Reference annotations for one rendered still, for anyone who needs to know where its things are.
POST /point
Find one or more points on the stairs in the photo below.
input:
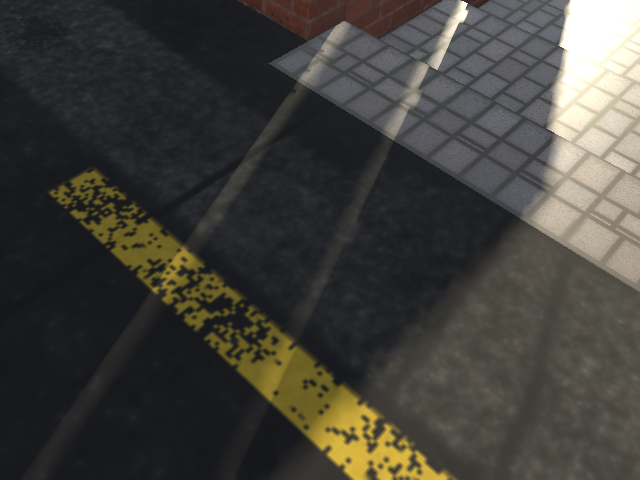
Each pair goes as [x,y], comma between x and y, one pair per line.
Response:
[571,66]

